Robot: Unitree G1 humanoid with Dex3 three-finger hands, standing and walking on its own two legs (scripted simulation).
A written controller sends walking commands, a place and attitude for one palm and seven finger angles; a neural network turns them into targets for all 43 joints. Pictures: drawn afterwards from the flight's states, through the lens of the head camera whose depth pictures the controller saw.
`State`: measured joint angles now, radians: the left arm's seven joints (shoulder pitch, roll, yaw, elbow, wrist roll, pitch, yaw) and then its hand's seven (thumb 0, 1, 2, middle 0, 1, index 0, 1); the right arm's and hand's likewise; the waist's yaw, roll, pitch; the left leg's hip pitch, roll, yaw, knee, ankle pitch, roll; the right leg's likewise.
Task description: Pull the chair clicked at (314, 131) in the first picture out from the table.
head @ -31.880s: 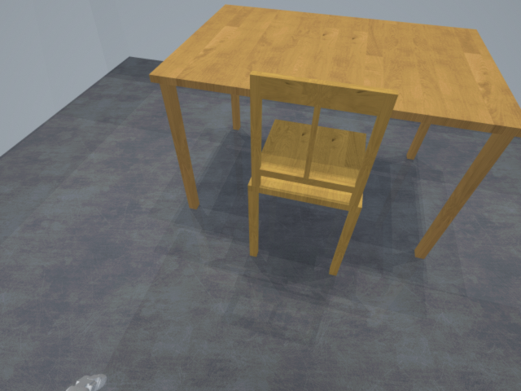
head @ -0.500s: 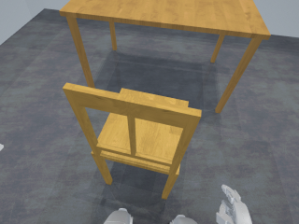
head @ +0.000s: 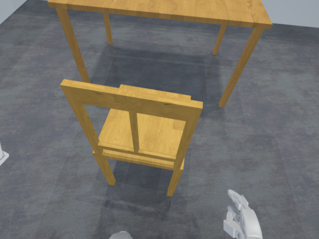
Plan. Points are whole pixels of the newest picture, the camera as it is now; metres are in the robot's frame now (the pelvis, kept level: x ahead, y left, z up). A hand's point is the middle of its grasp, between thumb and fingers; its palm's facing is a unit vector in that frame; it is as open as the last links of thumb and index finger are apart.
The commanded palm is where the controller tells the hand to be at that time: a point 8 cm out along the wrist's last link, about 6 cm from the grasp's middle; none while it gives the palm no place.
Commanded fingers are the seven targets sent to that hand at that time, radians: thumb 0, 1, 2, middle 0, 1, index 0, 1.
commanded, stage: stop stepping back and stand still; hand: left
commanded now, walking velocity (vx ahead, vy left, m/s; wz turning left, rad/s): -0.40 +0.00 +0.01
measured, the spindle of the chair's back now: (135, 132) +0.43 +0.12 -0.09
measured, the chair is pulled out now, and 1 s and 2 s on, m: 0.55 0.55 0.55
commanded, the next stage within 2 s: let the arm hang, fingers relaxed in 1.84 s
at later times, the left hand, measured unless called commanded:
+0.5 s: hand out of the picture +0.10 +0.25 +0.19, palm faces +0.48 -0.75 -0.45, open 7.4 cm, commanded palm +0.06 +0.29 +0.18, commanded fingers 0.00 0.90 0.90 -0.20 -0.30 -0.20 -0.30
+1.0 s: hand out of the picture +0.09 +0.30 +0.17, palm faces +0.55 -0.71 -0.44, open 7.4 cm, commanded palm +0.04 +0.31 +0.18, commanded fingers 0.00 0.90 0.90 -0.20 -0.30 -0.20 -0.30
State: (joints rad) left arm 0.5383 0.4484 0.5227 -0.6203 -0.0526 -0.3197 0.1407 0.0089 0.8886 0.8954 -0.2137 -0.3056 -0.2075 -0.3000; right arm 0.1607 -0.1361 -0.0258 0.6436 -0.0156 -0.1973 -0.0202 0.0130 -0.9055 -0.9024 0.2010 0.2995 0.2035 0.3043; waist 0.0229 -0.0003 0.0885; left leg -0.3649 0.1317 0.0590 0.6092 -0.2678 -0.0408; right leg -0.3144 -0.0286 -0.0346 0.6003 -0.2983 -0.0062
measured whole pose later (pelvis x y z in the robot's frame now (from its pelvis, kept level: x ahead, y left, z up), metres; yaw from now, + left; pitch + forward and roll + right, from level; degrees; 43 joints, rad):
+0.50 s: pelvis -0.07 -0.02 +0.00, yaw +1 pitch -3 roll -1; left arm 0.57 0.43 0.44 -0.52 -0.02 -0.25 0.17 0.01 0.89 0.89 -0.22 -0.31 -0.21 -0.30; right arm 0.27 -0.21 -0.03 0.66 0.02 -0.16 -0.07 0.02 -0.91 -0.90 0.20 0.30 0.20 0.30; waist 0.00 -0.01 -0.02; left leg -0.27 0.05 -0.01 0.61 -0.33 0.00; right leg -0.29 -0.03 -0.05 0.50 -0.19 0.02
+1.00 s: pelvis -0.08 +0.00 +0.00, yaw +5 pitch -1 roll -1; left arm 0.51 0.41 0.45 -0.43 -0.03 -0.25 0.16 0.01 0.89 0.90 -0.22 -0.31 -0.21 -0.30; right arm 0.29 -0.22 -0.02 0.70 0.01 -0.14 -0.06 0.02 -0.91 -0.90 0.20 0.30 0.20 0.30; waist 0.01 -0.01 0.01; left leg -0.24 -0.01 0.03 0.54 -0.28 0.04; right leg -0.25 -0.02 -0.01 0.53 -0.26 0.03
